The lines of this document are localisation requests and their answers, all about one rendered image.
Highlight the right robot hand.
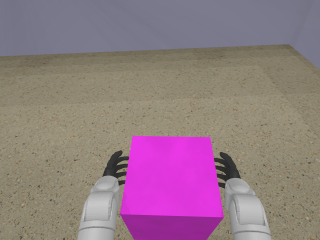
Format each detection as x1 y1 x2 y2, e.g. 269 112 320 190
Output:
214 152 241 188

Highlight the robot left forearm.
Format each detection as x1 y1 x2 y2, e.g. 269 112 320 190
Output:
77 175 120 240

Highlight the left robot hand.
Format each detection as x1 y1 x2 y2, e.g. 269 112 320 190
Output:
103 150 129 186

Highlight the robot right forearm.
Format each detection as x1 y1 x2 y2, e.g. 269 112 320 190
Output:
224 178 272 240

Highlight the carton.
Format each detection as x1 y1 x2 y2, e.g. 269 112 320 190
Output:
120 136 224 240

